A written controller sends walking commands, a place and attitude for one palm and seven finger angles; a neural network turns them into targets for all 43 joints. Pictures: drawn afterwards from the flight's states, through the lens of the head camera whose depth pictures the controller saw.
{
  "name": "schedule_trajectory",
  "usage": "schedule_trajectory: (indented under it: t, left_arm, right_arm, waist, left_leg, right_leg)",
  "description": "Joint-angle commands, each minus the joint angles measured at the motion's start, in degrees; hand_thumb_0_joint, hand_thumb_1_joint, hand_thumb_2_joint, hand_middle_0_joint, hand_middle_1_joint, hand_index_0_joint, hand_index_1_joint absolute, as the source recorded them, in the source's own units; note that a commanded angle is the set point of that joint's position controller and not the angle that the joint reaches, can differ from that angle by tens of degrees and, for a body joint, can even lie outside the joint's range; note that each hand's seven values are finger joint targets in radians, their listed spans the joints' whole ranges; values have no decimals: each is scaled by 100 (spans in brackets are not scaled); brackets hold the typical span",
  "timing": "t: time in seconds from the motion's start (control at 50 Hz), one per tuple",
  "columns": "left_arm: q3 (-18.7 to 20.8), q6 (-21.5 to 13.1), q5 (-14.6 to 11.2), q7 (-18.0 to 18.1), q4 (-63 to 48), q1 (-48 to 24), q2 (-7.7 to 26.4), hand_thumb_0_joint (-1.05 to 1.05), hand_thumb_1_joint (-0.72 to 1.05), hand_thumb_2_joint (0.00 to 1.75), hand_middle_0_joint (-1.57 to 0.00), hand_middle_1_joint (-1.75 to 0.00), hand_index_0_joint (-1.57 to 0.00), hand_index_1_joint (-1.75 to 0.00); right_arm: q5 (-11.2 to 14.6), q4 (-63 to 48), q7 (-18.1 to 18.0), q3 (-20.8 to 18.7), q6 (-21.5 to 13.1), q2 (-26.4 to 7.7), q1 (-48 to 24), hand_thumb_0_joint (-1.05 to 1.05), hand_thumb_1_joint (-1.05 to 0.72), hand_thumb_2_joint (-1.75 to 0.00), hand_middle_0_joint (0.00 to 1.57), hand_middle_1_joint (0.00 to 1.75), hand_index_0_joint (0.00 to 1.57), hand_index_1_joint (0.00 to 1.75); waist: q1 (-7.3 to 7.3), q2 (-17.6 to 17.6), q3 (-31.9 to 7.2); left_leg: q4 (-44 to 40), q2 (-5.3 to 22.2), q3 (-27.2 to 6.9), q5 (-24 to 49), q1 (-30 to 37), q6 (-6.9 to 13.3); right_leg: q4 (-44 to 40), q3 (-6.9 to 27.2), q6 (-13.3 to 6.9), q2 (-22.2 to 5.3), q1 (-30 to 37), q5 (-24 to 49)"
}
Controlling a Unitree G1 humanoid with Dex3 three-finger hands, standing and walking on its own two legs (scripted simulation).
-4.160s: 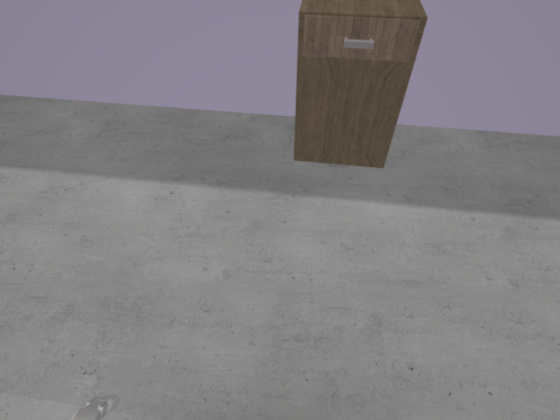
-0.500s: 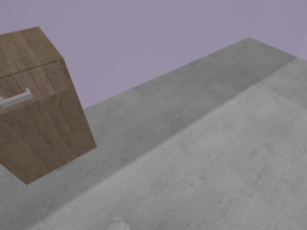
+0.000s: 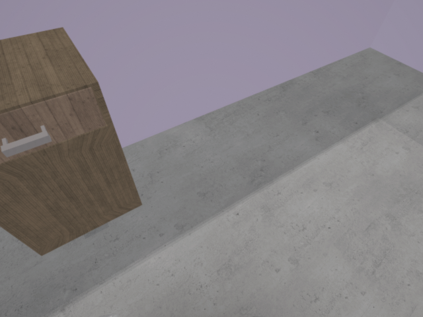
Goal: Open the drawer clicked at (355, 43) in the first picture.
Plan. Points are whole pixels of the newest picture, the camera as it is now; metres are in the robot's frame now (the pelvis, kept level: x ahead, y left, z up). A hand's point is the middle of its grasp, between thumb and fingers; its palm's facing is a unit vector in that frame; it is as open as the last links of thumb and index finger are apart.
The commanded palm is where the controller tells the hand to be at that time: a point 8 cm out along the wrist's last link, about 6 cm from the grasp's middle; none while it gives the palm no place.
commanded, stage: turn to face it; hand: left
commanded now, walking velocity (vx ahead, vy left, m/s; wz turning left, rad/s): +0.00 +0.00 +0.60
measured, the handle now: (25, 139) +0.60 +0.56 -0.09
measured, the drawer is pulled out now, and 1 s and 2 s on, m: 0.00 0.00 0.00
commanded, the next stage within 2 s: take the last steps up to it in 0.84 s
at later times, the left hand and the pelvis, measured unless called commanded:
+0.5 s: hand out of the picture -0.03 +0.17 -0.17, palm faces +0.36 -0.90 -0.26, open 7.4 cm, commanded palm none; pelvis -0.01 -0.03 -0.01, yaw +20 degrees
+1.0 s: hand out of the picture -0.03 +0.21 -0.16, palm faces +0.49 -0.83 -0.26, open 7.4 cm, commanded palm none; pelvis -0.01 -0.01 +0.00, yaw +29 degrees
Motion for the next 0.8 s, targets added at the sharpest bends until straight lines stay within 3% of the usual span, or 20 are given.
schedule_trajectory:
  t: [0.0,0.04,0.06,0.08,0.1,0.12,0.16,0.2,0.24,0.3,0.44,0.5,0.52,0.54,0.56,0.58,0.6,0.66,0.68,0.78]
  left_arm:
    - [114,-104,-55,27,-408,345,331,0,90,90,-20,-30,-20,-30]
    - [146,-165,-70,50,-377,666,437,0,90,90,-20,-30,-20,-30]
    - [192,-206,-39,83,-372,819,676,0,90,90,-20,-30,-20,-30]
    - [289,-242,54,131,-420,920,1260,0,90,90,-20,-30,-20,-30]
    - [283,-213,27,122,-564,815,1442,0,90,90,-20,-30,-20,-30]
    - [243,-194,22,135,-689,412,1280,0,90,90,-20,-30,-20,-30]
    - [155,-226,5,120,-810,-153,924,0,90,90,-20,-30,-20,-30]
    - [98,-273,-2,91,-789,13,780,0,90,90,-20,-30,-20,-30]
    - [103,-297,18,102,-722,284,857,0,90,90,-20,-30,-20,-30]
    - [137,-266,44,91,-642,648,1020,0,90,90,-20,-30,-20,-30]
    - [231,-184,100,43,-579,787,1371,0,90,90,-20,-30,-20,-30]
    - [250,-153,63,7,-529,770,1444,0,90,90,-20,-30,-20,-30]
    - [243,-136,20,-3,-539,734,1374,0,90,90,-20,-30,-20,-30]
    - [209,-116,-32,-37,-699,776,1124,0,90,90,-20,-30,-20,-30]
    - [46,-100,-19,-42,-952,409,802,0,90,90,-20,-30,-20,-30]
    - [75,-29,12,-1,-954,315,965,0,90,90,-20,-30,-20,-30]
    - [76,9,39,19,-820,216,871,0,90,90,-20,-30,-20,-30]
    - [122,4,6,-58,-549,492,929,0,90,90,-20,-30,-20,-30]
    - [113,5,7,-73,-492,603,909,0,90,90,-20,-30,-20,-30]
    - [75,32,-12,-40,-476,513,841,0,90,90,-20,-30,-20,-30]
  right_arm:
    - [-32,-524,-15,-319,-78,-1170,-86,0,-90,-90,20,30,20,30]
    - [13,-630,10,-358,-55,-1166,-247,0,-90,-90,20,30,20,30]
    - [55,-694,43,-353,-50,-984,-245,0,-90,-90,20,30,20,30]
    - [96,-836,68,-288,-40,-572,-197,0,-90,-90,20,30,20,30]
    - [22,-949,55,-338,-12,-734,-347,0,-90,-90,20,30,20,30]
    - [8,-915,88,-387,65,-837,-210,0,-90,-90,20,30,20,30]
    - [-33,-694,144,-378,191,-725,-128,0,-90,-90,20,30,20,30]
    - [-23,-691,172,-334,170,-660,-97,0,-90,-90,20,30,20,30]
    - [-3,-761,180,-303,178,-636,-250,0,-90,-90,20,30,20,30]
    - [1,-924,187,-268,204,-687,-729,0,-90,-90,20,30,20,30]
    - [51,-1184,212,-161,136,-730,-1164,0,-90,-90,20,30,20,30]
    - [40,-1154,193,-161,68,-859,-900,0,-90,-90,20,30,20,30]
    - [31,-1089,191,-207,15,-1074,-568,0,-90,-90,20,30,20,30]
    - [-13,-1055,149,-359,-59,-1718,-215,0,-90,-90,20,30,20,30]
    - [49,-952,95,-451,-52,-2177,149,0,-90,-90,20,30,20,30]
    - [46,-856,75,-403,-14,-2088,198,0,-90,-90,20,30,20,30]
    - [29,-859,5,-352,-57,-1826,-29,0,-90,-90,20,30,20,30]
    - [27,-1066,-38,-206,-77,-1469,-796,0,-90,-90,20,30,20,30]
    - [40,-1061,-38,-191,-102,-1432,-790,0,-90,-90,20,30,20,30]
    - [47,-931,-45,-168,-121,-1335,-499,0,-90,-90,20,30,20,30]
  waist:
    - [188,929,-428]
    - [386,677,-586]
    - [454,177,-683]
    - [499,-1505,-650]
    - [517,-1605,-491]
    - [309,-987,-352]
    - [36,-939,125]
    - [61,-851,84]
    - [162,-885,-69]
    - [373,-953,-122]
    - [503,-1320,-289]
    - [338,-1155,-532]
    - [127,-598,-771]
    - [-89,938,-1137]
    - [-292,1926,-1135]
    - [-234,1197,-1132]
    - [-180,1393,-882]
    - [181,981,-482]
    - [213,896,-531]
    - [170,837,-490]
  left_leg:
    - [-756,1391,-1984,590,152,685]
    - [-307,1100,-1832,651,-273,416]
    - [143,763,-1547,155,-857,101]
    - [1437,-64,-497,-1407,-1908,-391]
    - [2707,-96,-270,-2425,-1857,-486]
    - [3539,50,-467,-2133,-1658,-465]
    - [4261,279,-361,-1487,-1688,-561]
    - [4352,317,-214,-1201,-1823,-665]
    - [4084,358,-122,-1232,-1832,-741]
    - [3535,390,39,-1430,-1657,-784]
    - [1985,350,411,-1602,-772,-602]
    - [758,230,592,-898,83,-481]
    - [-58,339,392,-106,914,-400]
    - [-381,1536,-1188,1549,2086,132]
    - [-412,2608,-2319,4100,2316,893]
    - [-260,2676,-1747,3900,2083,1093]
    - [-360,2233,-1553,3762,1807,892]
    - [-378,1589,-899,3128,1289,595]
    - [-399,1452,-794,3115,1323,537]
    - [-567,1423,-965,2920,1392,619]
  right_leg:
    - [-957,-7,-45,179,501,41]
    - [-2219,-65,-71,180,1449,907]
    - [-2945,333,-191,-295,2183,1089]
    - [-3505,1696,-644,-1782,2742,1167]
    - [-3562,2048,-1141,-2577,1844,1596]
    - [-3595,1601,-1256,-2433,1249,1224]
    - [-3495,752,-944,-1739,873,1208]
    - [-3133,105,-873,-1495,1288,2384]
    - [-2941,-134,-916,-1546,1752,3182]
    - [-2842,-201,-1032,-1693,1928,3400]
    - [-2480,-499,-1026,-1923,1871,3476]
    - [-1887,-812,-728,-1783,1731,3415]
    - [-1151,-942,-498,-1655,1342,3169]
    - [97,-1166,-58,-993,15,1331]
    - [1157,-732,175,-432,-1024,-1599]
    - [1581,-223,61,-529,-904,-1492]
    - [1684,-76,77,-548,-1001,-1111]
    - [1872,3,134,-424,-811,-198]
    - [1803,-25,155,-359,-746,-27]
    - [1170,22,220,-258,-553,95]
